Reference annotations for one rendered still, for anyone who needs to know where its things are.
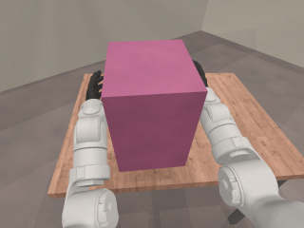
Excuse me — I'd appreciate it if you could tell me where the left robot upper arm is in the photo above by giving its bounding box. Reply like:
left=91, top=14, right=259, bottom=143
left=63, top=188, right=119, bottom=228

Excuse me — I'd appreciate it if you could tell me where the right robot forearm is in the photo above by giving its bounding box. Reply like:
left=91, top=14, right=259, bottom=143
left=199, top=87, right=278, bottom=191

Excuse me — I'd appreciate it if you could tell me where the carton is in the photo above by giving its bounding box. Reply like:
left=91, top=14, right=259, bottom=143
left=101, top=39, right=208, bottom=172

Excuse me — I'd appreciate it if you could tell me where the table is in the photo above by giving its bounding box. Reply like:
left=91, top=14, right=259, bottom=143
left=47, top=73, right=304, bottom=225

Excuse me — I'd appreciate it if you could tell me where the left robot forearm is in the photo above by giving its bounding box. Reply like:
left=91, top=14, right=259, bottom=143
left=62, top=99, right=110, bottom=226

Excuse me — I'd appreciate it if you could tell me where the right robot upper arm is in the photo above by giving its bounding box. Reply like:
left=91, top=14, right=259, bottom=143
left=218, top=159, right=304, bottom=228

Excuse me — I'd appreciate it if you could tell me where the robot right hand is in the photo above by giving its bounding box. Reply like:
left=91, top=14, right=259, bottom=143
left=192, top=60, right=208, bottom=87

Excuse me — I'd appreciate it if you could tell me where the robot left hand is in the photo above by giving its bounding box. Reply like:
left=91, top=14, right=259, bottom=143
left=85, top=70, right=104, bottom=101

